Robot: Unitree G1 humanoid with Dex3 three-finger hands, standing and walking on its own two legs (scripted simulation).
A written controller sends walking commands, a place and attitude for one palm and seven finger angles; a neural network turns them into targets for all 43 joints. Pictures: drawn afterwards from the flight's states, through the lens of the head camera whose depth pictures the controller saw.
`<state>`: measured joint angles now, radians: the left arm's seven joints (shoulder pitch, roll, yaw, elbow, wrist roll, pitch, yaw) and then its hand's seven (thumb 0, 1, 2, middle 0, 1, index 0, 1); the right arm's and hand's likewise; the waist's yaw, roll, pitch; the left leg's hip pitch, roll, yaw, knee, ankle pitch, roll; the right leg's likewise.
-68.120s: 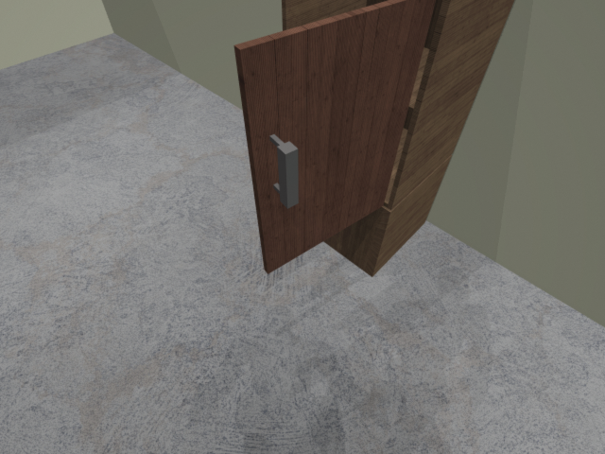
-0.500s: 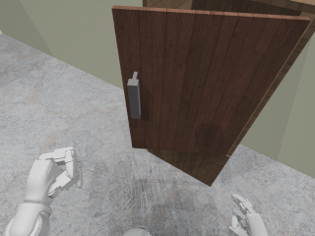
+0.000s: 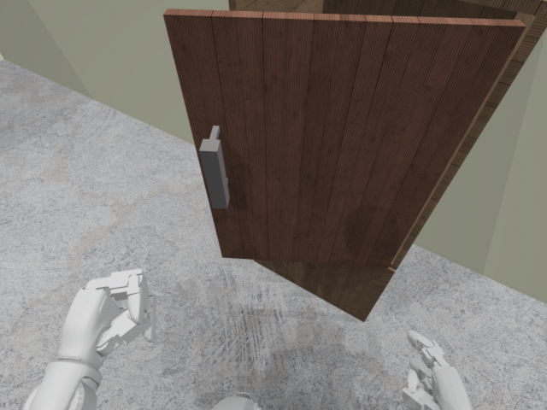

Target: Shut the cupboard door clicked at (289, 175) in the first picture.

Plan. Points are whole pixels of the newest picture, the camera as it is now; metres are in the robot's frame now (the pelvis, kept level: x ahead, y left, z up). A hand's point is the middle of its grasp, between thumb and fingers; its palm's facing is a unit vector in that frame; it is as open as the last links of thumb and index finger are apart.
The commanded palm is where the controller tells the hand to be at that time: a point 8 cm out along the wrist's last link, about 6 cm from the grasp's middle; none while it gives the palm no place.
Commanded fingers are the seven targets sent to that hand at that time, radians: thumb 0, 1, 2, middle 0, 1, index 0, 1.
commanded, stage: bring the fist close to the handle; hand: left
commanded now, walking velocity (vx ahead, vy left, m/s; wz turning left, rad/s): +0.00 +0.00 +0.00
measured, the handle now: (218, 167) +0.48 +0.13 +0.07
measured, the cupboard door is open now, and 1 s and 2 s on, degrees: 27 27 21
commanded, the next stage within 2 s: push the door shut along its arc in 1.34 s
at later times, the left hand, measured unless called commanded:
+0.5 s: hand (193, 266) +0.29 +0.13 +0.08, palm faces -0.04 -1.00 -0.02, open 3.1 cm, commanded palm +0.28 +0.18 +0.08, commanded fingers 0.00 0.90 0.90 -1.30 -1.50 -1.30 -1.50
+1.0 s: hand (241, 214) +0.38 +0.08 +0.07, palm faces -0.04 -1.00 +0.00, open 3.2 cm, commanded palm +0.35 +0.14 +0.08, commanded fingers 0.00 0.90 0.90 -1.30 -1.50 -1.30 -1.50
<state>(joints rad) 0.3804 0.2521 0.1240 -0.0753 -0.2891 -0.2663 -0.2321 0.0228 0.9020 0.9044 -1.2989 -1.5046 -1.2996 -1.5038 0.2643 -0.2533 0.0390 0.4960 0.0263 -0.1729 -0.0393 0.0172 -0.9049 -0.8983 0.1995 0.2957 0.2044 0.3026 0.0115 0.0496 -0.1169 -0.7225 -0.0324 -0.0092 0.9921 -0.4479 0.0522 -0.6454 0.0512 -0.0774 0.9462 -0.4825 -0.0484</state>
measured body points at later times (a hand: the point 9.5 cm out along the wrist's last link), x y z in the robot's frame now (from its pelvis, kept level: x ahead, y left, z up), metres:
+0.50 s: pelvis +0.00 -0.01 +0.00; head +0.04 -0.02 +0.45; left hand +0.28 +0.19 +0.08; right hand +0.16 -0.25 -0.09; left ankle +0.02 +0.08 -0.68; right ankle -0.01 -0.09 -0.68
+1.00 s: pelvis -0.01 +0.00 +0.00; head +0.05 -0.01 +0.45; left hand +0.38 +0.14 +0.08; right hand +0.11 -0.25 -0.11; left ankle +0.02 +0.08 -0.68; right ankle -0.01 -0.09 -0.68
